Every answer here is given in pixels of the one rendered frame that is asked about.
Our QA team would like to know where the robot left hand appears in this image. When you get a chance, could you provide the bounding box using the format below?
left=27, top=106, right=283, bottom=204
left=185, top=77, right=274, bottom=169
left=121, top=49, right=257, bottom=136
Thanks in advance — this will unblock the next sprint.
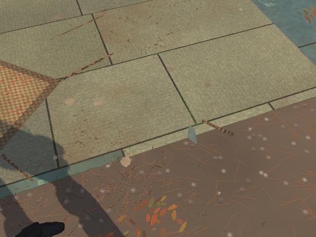
left=15, top=221, right=65, bottom=237

